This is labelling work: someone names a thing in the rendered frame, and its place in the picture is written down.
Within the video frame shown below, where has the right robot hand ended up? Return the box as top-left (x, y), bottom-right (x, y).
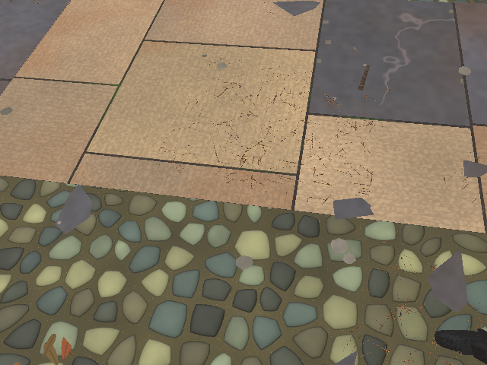
top-left (434, 328), bottom-right (487, 364)

